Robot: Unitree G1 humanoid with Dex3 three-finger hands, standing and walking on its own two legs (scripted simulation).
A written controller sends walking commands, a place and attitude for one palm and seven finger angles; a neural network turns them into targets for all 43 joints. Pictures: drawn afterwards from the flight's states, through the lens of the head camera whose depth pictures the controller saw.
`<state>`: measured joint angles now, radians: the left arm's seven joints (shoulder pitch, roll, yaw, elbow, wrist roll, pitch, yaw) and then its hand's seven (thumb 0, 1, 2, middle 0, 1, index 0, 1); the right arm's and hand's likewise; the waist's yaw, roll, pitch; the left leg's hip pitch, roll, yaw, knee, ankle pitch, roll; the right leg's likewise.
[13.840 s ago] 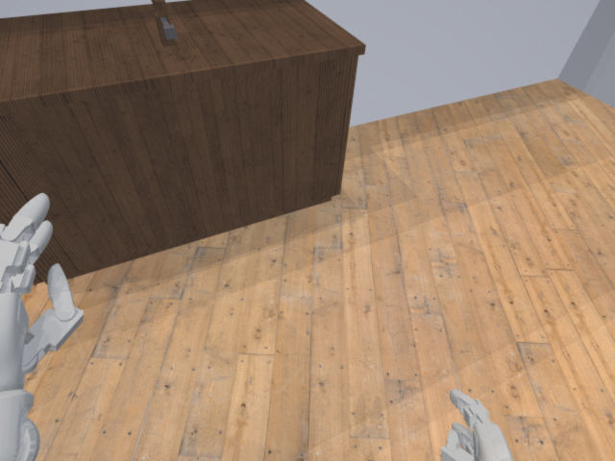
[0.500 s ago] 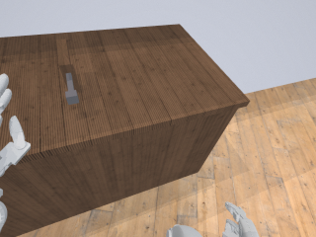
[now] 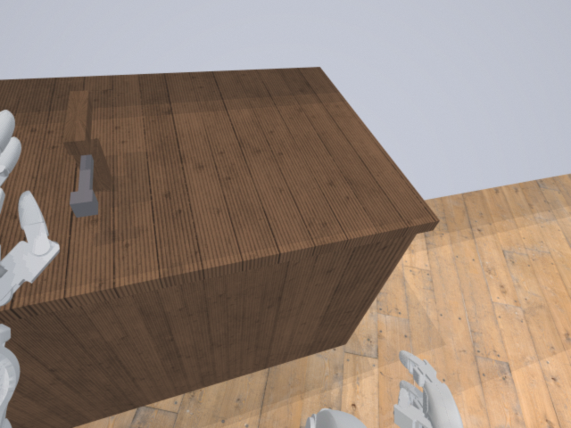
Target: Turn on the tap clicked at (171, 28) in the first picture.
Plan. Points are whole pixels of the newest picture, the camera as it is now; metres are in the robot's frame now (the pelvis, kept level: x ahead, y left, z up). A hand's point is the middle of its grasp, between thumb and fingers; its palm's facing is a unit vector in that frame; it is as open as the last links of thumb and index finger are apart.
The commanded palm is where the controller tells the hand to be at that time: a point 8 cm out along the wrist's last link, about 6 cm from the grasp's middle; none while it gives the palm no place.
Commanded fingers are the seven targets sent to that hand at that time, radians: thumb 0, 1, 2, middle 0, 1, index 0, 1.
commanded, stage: shuffle to correct the standing spot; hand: left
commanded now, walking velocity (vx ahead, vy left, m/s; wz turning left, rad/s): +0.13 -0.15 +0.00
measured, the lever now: (84, 203) +0.37 +0.33 +0.08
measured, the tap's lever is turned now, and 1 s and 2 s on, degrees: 0 0 0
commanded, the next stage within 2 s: come to a stop and stand still in 0.16 s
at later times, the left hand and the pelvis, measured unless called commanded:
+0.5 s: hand (174, 214) +0.29 +0.16 +0.19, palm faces +0.45 -0.81 -0.38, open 7.4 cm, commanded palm +0.23 +0.19 +0.19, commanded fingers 0.00 0.90 0.90 -0.20 -0.30 -0.20 -0.30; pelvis +0.07 -0.09 +0.00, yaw +0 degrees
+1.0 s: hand (142, 208) +0.29 +0.20 +0.18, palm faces +0.39 -0.86 -0.33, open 7.4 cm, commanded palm +0.22 +0.23 +0.19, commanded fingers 0.00 0.90 0.90 -0.20 -0.30 -0.20 -0.30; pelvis +0.04 -0.04 +0.01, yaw -3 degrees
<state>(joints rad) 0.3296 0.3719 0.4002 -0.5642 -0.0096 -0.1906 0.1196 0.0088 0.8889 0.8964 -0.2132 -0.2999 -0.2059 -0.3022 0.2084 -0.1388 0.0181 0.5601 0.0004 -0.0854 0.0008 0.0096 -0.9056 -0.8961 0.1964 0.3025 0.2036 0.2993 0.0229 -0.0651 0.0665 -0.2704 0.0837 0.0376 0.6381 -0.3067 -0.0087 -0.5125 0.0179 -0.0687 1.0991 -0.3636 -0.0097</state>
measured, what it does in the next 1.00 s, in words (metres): steps on the spot: right foot, then left foot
